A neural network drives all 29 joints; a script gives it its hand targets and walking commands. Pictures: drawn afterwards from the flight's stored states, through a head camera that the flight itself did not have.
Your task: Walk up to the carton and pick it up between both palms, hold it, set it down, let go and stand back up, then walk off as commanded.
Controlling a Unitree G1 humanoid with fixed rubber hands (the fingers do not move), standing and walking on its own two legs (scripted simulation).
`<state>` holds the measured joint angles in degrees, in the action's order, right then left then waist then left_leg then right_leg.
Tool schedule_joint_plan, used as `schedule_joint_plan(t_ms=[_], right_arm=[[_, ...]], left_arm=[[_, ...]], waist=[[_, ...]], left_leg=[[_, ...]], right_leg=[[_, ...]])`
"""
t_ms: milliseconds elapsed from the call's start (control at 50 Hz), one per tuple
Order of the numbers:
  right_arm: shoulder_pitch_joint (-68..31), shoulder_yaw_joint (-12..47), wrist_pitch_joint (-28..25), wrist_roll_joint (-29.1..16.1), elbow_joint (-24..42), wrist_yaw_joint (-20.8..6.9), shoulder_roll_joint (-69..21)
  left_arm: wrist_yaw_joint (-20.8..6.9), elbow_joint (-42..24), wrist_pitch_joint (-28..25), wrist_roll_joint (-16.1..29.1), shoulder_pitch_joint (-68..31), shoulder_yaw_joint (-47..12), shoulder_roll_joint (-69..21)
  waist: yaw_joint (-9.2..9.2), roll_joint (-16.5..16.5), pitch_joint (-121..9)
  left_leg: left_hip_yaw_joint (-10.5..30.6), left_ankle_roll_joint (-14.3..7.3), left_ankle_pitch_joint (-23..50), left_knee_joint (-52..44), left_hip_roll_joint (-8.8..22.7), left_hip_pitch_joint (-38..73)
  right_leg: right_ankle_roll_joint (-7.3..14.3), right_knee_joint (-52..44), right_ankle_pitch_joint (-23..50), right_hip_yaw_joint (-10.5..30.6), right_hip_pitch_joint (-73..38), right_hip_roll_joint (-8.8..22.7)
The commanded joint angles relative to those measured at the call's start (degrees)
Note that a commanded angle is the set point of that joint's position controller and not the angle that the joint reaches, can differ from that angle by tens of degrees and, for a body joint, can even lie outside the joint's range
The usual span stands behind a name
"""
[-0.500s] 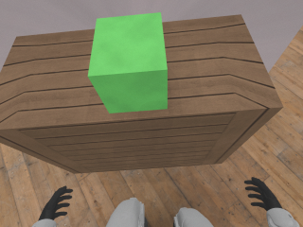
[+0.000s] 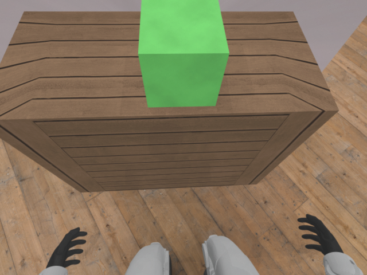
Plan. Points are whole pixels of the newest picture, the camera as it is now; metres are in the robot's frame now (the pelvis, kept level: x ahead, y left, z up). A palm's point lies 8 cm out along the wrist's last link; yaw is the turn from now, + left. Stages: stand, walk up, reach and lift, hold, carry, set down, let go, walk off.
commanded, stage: walk off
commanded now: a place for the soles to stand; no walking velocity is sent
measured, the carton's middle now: (180, 52) +0.61 +0.03 +0.05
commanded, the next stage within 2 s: stand in 1.92 s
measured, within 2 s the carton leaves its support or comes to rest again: neither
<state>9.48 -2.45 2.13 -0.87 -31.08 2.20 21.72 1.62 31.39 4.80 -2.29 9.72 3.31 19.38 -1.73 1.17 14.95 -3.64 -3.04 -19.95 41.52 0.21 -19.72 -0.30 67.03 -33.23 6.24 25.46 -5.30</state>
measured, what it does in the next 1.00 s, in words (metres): walks backwards: right foot, then left foot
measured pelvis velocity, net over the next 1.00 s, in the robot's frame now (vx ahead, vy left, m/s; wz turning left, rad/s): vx -0.28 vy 0.00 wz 0.01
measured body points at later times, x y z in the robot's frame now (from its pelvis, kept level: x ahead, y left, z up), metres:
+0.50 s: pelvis -0.11 -0.07 +0.00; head -0.03 -0.10 +0.44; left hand +0.04 +0.23 -0.07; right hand +0.05 -0.36 -0.11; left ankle -0.12 +0.07 -0.65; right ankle -0.07 -0.14 -0.72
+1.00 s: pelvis -0.28 +0.00 -0.01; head -0.22 +0.02 +0.43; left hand -0.14 +0.29 -0.12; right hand -0.13 -0.31 -0.08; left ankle -0.22 +0.07 -0.72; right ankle -0.22 -0.15 -0.64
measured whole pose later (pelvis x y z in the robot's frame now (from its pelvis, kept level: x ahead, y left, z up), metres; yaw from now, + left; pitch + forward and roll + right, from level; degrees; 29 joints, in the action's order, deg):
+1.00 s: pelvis -0.28 +0.00 -0.01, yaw +1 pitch -8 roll -2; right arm 11.4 -2.9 2.1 -0.9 -33.6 2.5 21.7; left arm 1.6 33.6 4.9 -2.3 9.7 3.3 21.3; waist -1.2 1.6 15.6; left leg -0.4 -3.4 -19.3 45.3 -1.9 -18.3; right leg -0.9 72.2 -27.0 7.0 30.6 -6.8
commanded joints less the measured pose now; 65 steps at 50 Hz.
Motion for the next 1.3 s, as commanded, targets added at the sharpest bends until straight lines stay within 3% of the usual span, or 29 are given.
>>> schedule_joint_plan(t_ms=[0,140,200,220,240,260,280,300,340,380,480,560,680,740,780,800,820,840,860,880,920,960,1020,1060,1080,1200,1220,1260,1280], right_arm=[[4.8,-5.1,-1.0,2.3,4.0,2.0,13.6],[1.5,-5.7,-0.3,2.6,5.3,1.7,16.1],[-2.2,-6.0,0.4,2.3,5.3,0.6,16.8],[-0.4,-5.5,0.6,2.5,4.1,0.2,15.2],[2.5,-4.7,1.0,2.2,2.9,0.0,12.5],[-0.2,-5.1,1.3,1.7,2.6,0.3,12.6],[-2.2,-5.2,1.3,1.8,2.7,0.6,12.9],[-0.7,-5.0,1.2,1.5,1.5,0.6,12.8],[1.8,-4.7,0.9,1.2,-1.0,0.9,12.7],[1.4,-4.8,0.9,1.2,-1.4,0.9,12.8],[2.3,-4.6,1.1,1.6,-1.1,1.0,11.9],[3.5,-4.6,0.9,1.2,-1.0,1.1,12.0],[6.6,-4.7,0.4,0.5,-1.3,0.7,12.8],[9.0,-4.9,-0.1,-0.1,-1.9,0.5,13.5],[16.2,-5.6,-1.0,-0.4,-4.4,0.2,13.7],[17.4,-5.9,-1.5,-0.1,-4.7,0.2,15.5],[11.5,-6.9,-1.7,1.2,-2.6,0.2,19.6],[7.3,-6.8,-1.5,1.7,-0.7,0.2,20.9],[3.0,-5.7,-2.2,1.7,0.2,0.7,17.9],[1.5,-4.8,-2.5,2.1,0.7,1.1,15.8],[-0.3,-4.1,-2.4,2.2,1.7,1.5,14.7],[1.6,-4.1,-2.2,2.2,1.9,1.9,14.5],[2.0,-4.7,-2.0,2.5,2.6,2.0,14.7],[1.4,-5.1,-1.9,2.8,3.2,1.9,15.1],[0.8,-5.0,-1.9,3.0,3.5,1.8,15.2],[2.1,-6.2,-1.7,3.9,2.8,1.2,16.8],[2.1,-6.6,-1.5,4.2,2.5,1.1,17.6],[0.8,-6.9,-0.8,4.7,2.0,0.6,18.3],[-0.1,-6.9,-0.4,4.8,2.0,0.3,18.1]], left_arm=[[0.5,-0.2,0.2,1.0,3.7,3.7,14.0],[-0.3,-1.3,-0.6,1.9,5.6,3.8,14.2],[-0.8,0.5,-1.5,1.1,10.2,3.7,14.5],[-0.7,0.1,-1.9,0.4,10.0,3.8,15.2],[-0.5,-1.2,-2.2,0.3,6.2,3.9,18.3],[-0.3,-3.1,-2.7,1.0,3.3,3.8,19.7],[0.0,-2.3,-3.2,0.9,1.1,3.6,18.8],[0.4,-2.6,-3.4,0.7,0.1,3.2,16.9],[0.8,-2.2,-3.4,0.4,0.6,2.7,14.4],[1.1,-2.4,-3.3,0.5,2.4,2.8,13.1],[1.2,-1.6,-3.4,0.2,7.2,3.2,12.8],[1.2,-1.5,-3.2,0.2,7.5,3.3,13.6],[0.8,-1.9,-2.8,0.0,3.4,3.2,14.2],[0.3,-2.5,-2.4,-0.1,1.1,3.1,15.2],[0.1,-3.4,-1.8,0.1,-3.9,3.2,15.1],[0.0,-2.3,-1.6,0.5,-2.8,2.9,13.0],[0.2,-1.4,-1.8,0.7,0.0,3.5,11.8],[1.4,-1.9,-1.0,0.1,-1.5,5.9,16.1],[1.2,-1.1,-0.9,0.7,0.5,5.6,15.6],[0.5,-0.3,-0.8,0.9,1.5,5.6,15.6],[-0.1,2.4,-0.5,0.8,4.2,5.4,16.8],[-0.3,2.8,-0.1,1.1,3.6,5.5,16.8],[-0.7,2.3,0.7,1.2,3.9,5.7,16.9],[-1.1,2.6,1.0,1.3,6.5,6.1,17.5],[-1.2,2.3,0.8,1.6,7.2,5.9,17.0],[-2.6,2.4,-0.1,1.7,11.9,5.3,15.2],[-2.8,2.6,-0.2,1.7,13.6,5.2,15.0],[-2.8,4.6,-0.9,1.7,18.7,4.9,13.9],[-2.9,5.8,-1.2,1.6,22.7,4.8,13.2]], waist=[[3.49,-3.5,-12.8],[2.52,-8.5,-12.0],[-0.88,-8.7,-11.1],[-1.18,-4.2,-8.8],[1.22,10.6,-5.0],[-0.30,9.3,-5.4],[-0.32,6.1,-4.6],[0.06,4.0,-4.8],[-0.36,6.1,-9.1],[-1.81,5.8,-11.0],[-3.20,7.3,-18.0],[-3.48,8.3,-20.4],[-2.07,9.9,-20.7],[-0.91,11.7,-20.4],[3.94,11.2,-21.0],[5.62,0.7,-19.6],[4.75,-13.3,-15.6],[4.42,-7.3,-10.2],[2.06,-1.3,-7.9],[1.14,1.5,-6.6],[0.64,-1.8,-9.3],[2.12,-3.6,-10.7],[2.69,-4.4,-8.2],[2.23,-6.2,-7.9],[2.10,-6.5,-8.2],[1.52,-9.6,-10.0],[0.81,-12.6,-11.2],[-1.79,-14.0,-13.6],[-3.76,-11.2,-14.7]], left_leg=[[25.5,-10.4,28.3,-14.3,18.3,12.2],[22.9,-10.5,21.5,-13.9,18.7,5.3],[15.4,-5.0,10.9,-8.2,14.6,-5.7],[12.1,-1.4,5.3,-0.1,10.4,-9.3],[5.3,2.5,-14.3,14.3,-0.3,-12.8],[9.4,4.4,-17.2,22.6,-6.4,-9.3],[15.0,4.3,-15.6,25.3,-7.0,-7.5],[16.1,4.7,-11.7,26.5,-5.6,-8.5],[16.8,4.5,-9.5,27.4,-5.0,-9.9],[16.3,4.4,-9.7,28.3,-5.2,-10.5],[15.2,4.5,-10.5,26.5,-4.3,-10.4],[13.5,5.1,-12.0,23.6,-3.4,-8.2],[10.7,4.7,-14.9,18.9,-2.4,-2.2],[10.3,3.3,-15.5,8.1,-1.9,3.7],[11.2,0.8,-8.3,-8.9,-0.7,15.7],[21.9,-1.1,-13.0,-21.5,6.2,15.9],[41.0,-6.2,-10.9,-27.5,21.4,8.3],[44.3,-8.7,-14.4,-28.8,22.7,-1.7],[39.2,-6.7,-11.4,-26.4,20.5,-2.6],[35.4,-5.6,-3.2,-23.6,18.1,-1.1],[29.8,-4.2,2.2,-20.2,15.4,4.8],[30.4,-4.3,2.8,-18.5,15.1,7.5],[32.0,-3.0,-21.2,-23.9,14.2,2.6],[33.0,-1.8,-30.3,-26.8,14.2,1.7],[33.1,-3.2,-31.1,-27.4,14.7,0.8],[29.9,-4.3,-36.2,-31.2,14.8,-1.1],[28.1,-4.0,-34.7,-31.2,14.6,-1.4],[22.7,-2.6,-29.2,-28.7,13.8,-3.8],[18.7,-1.8,-28.4,-23.5,12.1,-7.7]], right_leg=[[-2.2,4.9,2.2,5.7,6.6,-1.7],[-0.9,-9.7,3.2,3.8,-2.6,4.7],[0.4,-30.2,9.7,0.5,-18.0,7.2],[1.3,-37.7,10.9,6.2,-18.8,8.5],[2.9,-47.9,17.9,23.5,-10.8,16.7],[5.7,-51.7,23.4,29.2,-2.5,23.0],[6.0,-51.9,24.9,27.9,-1.6,21.6],[4.8,-48.1,30.8,22.3,-5.8,18.6],[3.9,-41.8,44.1,17.1,-14.4,15.9],[4.8,-40.0,50.7,16.6,-19.4,15.9],[5.9,-37.7,54.2,18.4,-27.1,16.9],[8.4,-38.9,49.1,19.6,-25.9,17.7],[13.1,-41.1,32.1,20.1,-16.5,17.9],[11.5,-42.4,20.7,19.6,-9.9,17.1],[6.4,-38.4,9.4,13.4,0.7,12.7],[3.0,-26.3,-0.4,8.4,6.1,5.7],[-1.9,-4.8,-3.3,-0.2,12.0,-5.7],[-2.4,5.1,-5.1,9.1,9.6,-4.7],[-1.4,8.3,-0.9,10.7,8.6,-4.1],[-1.5,11.8,2.6,10.5,9.9,-3.8],[-2.2,13.2,6.6,8.6,11.8,-3.4],[-3.1,13.3,7.2,8.4,12.1,-3.0],[-3.2,10.3,8.8,8.1,9.3,-2.4],[-2.9,7.1,8.7,7.8,7.0,-1.7],[-2.7,5.9,7.8,6.9,5.2,-1.2],[-0.1,-9.5,0.0,1.1,-5.6,1.8],[0.8,-13.6,-1.2,-0.6,-9.4,3.0],[2.6,-24.9,1.1,-3.9,-20.1,5.9],[3.6,-33.0,4.2,-4.5,-27.7,7.0]])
